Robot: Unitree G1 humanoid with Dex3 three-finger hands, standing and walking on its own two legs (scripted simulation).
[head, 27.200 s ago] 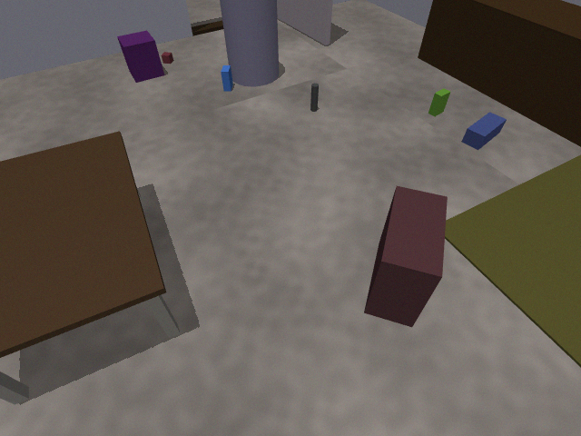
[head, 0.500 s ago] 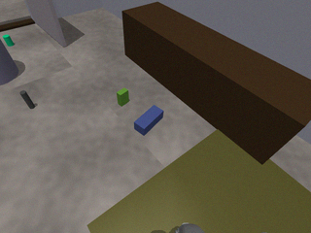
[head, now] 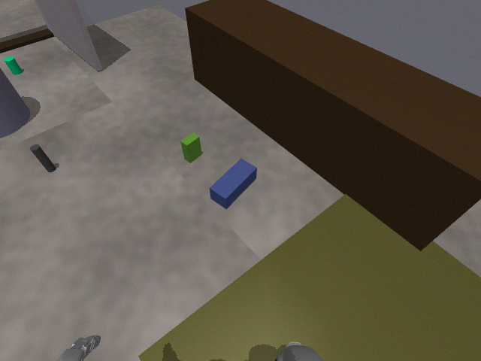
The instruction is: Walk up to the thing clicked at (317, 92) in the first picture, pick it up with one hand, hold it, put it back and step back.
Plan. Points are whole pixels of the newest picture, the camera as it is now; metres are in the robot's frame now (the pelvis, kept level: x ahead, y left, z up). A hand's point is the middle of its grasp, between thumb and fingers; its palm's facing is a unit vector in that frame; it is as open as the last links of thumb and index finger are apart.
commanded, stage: walk up
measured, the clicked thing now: (43, 158) +1.11 +1.07 -0.68
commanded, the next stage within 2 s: stand in 0.88 s
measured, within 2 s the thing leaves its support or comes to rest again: neither
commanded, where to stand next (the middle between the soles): +0.04 +0.01 m, yaw -1 degrees
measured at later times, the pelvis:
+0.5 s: pelvis +0.01 +0.00 +0.02, yaw +1 degrees
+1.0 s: pelvis +0.02 -0.01 +0.03, yaw +1 degrees
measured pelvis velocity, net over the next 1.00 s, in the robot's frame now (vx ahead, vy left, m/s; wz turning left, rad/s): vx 0.02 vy -0.01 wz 0.02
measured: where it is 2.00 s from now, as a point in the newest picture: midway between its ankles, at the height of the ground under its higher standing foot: outside the picture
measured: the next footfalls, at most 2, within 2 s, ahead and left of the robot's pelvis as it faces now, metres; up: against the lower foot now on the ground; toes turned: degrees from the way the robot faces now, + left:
none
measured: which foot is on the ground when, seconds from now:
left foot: down 0.00-1.00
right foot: down 0.00-1.00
